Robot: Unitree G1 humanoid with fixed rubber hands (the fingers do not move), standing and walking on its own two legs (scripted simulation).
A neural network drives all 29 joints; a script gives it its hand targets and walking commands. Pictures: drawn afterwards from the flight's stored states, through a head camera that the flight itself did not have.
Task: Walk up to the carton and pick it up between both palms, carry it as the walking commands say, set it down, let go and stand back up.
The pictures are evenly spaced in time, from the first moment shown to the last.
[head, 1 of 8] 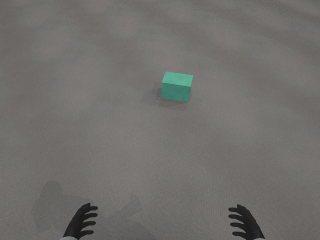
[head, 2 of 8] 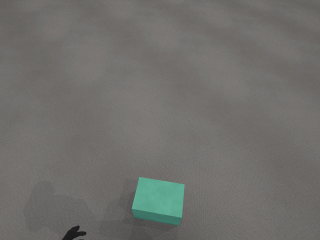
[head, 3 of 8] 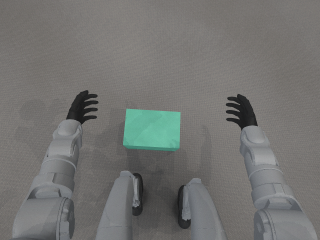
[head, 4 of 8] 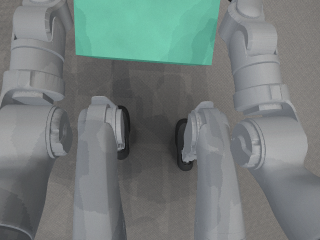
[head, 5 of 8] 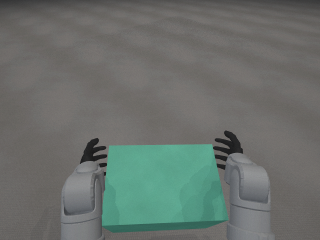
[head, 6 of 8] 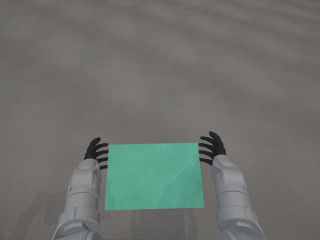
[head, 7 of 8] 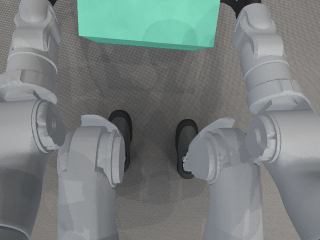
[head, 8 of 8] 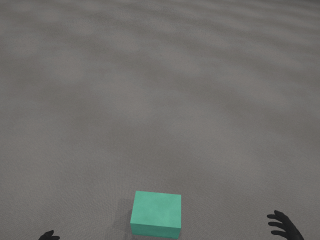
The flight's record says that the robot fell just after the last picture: no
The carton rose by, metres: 0.70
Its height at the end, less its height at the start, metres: +0.00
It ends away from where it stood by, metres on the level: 1.77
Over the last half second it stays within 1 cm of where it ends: yes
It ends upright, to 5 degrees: yes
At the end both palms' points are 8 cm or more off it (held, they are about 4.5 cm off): yes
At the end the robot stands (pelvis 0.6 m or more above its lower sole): yes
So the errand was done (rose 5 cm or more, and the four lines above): yes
